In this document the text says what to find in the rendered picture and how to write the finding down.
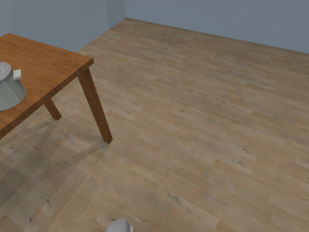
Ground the pot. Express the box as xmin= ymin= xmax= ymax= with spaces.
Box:
xmin=0 ymin=69 xmax=27 ymax=111

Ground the left robot thigh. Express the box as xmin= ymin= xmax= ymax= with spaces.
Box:
xmin=106 ymin=220 xmax=133 ymax=232

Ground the table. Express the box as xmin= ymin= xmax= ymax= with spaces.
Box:
xmin=0 ymin=33 xmax=113 ymax=144

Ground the lid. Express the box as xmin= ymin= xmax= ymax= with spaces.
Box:
xmin=0 ymin=62 xmax=13 ymax=83

